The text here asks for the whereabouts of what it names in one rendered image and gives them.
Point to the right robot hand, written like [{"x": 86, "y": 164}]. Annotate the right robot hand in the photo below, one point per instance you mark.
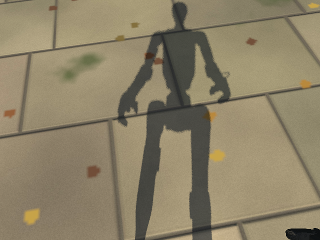
[{"x": 303, "y": 234}]

